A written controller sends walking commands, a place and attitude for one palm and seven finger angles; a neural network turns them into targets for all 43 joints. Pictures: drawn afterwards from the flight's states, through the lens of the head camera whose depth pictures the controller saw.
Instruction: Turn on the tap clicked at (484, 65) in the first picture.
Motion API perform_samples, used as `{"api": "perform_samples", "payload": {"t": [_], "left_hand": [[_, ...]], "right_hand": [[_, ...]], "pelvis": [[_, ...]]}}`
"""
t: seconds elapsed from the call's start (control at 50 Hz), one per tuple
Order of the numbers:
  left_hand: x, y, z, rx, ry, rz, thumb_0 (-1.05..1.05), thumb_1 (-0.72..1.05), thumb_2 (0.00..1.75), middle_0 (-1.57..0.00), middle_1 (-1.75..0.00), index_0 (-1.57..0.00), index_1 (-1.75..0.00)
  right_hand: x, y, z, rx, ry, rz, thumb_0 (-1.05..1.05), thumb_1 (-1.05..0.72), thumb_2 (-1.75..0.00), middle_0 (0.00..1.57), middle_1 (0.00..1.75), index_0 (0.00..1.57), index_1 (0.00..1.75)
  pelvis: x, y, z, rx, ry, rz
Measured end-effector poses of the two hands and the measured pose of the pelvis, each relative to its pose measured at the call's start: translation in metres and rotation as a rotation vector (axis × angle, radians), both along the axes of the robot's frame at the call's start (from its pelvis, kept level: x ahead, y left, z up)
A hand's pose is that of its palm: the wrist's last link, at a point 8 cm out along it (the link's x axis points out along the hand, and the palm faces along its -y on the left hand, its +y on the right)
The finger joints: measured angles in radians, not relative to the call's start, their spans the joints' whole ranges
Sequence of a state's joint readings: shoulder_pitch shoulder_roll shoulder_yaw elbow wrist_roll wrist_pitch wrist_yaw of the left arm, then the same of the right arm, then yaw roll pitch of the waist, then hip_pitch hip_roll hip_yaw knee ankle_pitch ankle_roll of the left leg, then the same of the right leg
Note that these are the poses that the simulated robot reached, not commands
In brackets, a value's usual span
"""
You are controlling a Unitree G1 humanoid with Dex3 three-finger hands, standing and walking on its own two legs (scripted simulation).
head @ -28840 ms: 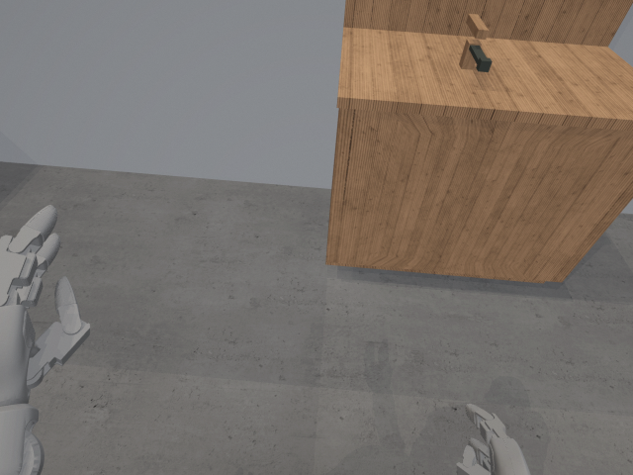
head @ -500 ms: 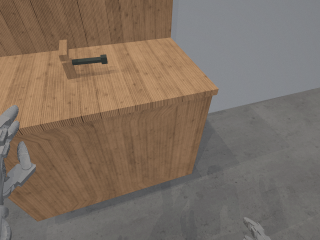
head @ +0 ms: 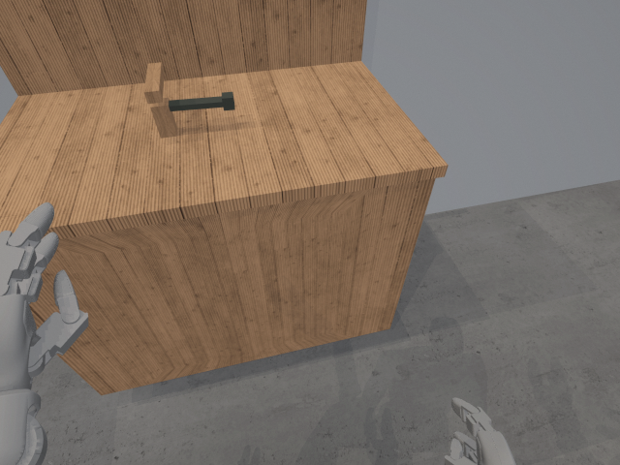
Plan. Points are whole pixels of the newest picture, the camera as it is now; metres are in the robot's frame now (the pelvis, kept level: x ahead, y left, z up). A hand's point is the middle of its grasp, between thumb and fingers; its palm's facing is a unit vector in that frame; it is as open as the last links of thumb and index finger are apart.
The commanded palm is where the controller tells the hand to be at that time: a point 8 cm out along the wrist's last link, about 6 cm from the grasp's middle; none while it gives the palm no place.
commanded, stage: stand and check the lever's angle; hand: left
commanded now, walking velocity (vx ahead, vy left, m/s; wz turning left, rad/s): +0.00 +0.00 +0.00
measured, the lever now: (228, 101) +0.80 +0.22 +0.08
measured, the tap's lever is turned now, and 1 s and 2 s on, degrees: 86 86 86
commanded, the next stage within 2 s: stand and wait in 0.14 s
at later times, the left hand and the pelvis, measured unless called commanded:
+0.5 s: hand (77, 297) +0.24 +0.25 +0.16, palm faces +0.36 -0.86 -0.36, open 7.4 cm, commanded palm +0.19 +0.29 +0.18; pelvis +0.02 +0.02 +0.01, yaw -2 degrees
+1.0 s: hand (55, 291) +0.24 +0.27 +0.16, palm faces +0.38 -0.86 -0.34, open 7.4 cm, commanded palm +0.19 +0.31 +0.18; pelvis +0.02 +0.04 +0.01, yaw -2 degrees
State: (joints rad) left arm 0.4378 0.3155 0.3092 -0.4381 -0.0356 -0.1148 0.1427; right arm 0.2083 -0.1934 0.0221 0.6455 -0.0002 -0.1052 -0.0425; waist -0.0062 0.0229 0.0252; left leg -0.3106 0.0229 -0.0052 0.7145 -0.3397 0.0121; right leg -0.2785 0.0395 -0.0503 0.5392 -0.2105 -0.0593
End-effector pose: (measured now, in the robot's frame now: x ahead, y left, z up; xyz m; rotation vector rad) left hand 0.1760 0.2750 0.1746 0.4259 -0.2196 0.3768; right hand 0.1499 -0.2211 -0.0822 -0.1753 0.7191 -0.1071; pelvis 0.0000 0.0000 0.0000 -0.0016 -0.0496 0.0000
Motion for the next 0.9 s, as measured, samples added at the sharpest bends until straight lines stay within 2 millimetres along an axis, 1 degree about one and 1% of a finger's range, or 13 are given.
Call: {"api": "perform_samples", "payload": {"t": [0.08, 0.24, 0.42, 0.68, 0.9], "left_hand": [[0.0, -0.003, -0.001, -0.02, 0.008, -0.026, 0.02, 0.88, 0.9, -0.21, -0.3, -0.21, -0.3], [0.012, 0.014, 0.005, 0.01, 0.007, 0.003, 0.02, 0.88, 0.9, -0.22, -0.31, -0.21, -0.3], [0.022, 0.012, 0.002, -0.013, 0.017, -0.039, 0.02, 0.89, 0.9, -0.21, -0.3, -0.21, -0.3], [0.026, 0.028, 0.0, -0.025, 0.024, -0.017, 0.02, 0.89, 0.9, -0.21, -0.3, -0.21, -0.3], [0.028, 0.037, -0.001, -0.03, 0.02, -0.025, 0.02, 0.89, 0.9, -0.21, -0.3, -0.21, -0.3]], "right_hand": [[0.003, -0.006, 0.006, -0.044, 0.009, -0.004, 0.02, -0.9, -0.9, 0.21, 0.3, 0.21, 0.3], [0.014, -0.008, 0.018, -0.071, -0.012, -0.032, 0.02, -0.9, -0.9, 0.2, 0.3, 0.21, 0.3], [0.025, 0.002, 0.024, -0.065, -0.037, -0.033, 0.02, -0.9, -0.9, 0.2, 0.3, 0.21, 0.3], [0.026, 0.016, 0.021, -0.064, -0.002, -0.028, 0.02, -0.9, -0.9, 0.21, 0.3, 0.21, 0.3], [0.027, 0.024, 0.024, -0.071, -0.007, -0.034, 0.02, -0.9, -0.9, 0.21, 0.3, 0.21, 0.3]], "pelvis": [[0.005, 0.004, 0.002, -0.01, 0.013, -0.005], [0.01, 0.009, 0.008, -0.001, 0.014, -0.017], [0.016, 0.016, 0.01, -0.004, 0.025, -0.026], [0.021, 0.027, 0.011, -0.011, 0.031, -0.029], [0.022, 0.036, 0.012, -0.011, 0.03, -0.031]]}}
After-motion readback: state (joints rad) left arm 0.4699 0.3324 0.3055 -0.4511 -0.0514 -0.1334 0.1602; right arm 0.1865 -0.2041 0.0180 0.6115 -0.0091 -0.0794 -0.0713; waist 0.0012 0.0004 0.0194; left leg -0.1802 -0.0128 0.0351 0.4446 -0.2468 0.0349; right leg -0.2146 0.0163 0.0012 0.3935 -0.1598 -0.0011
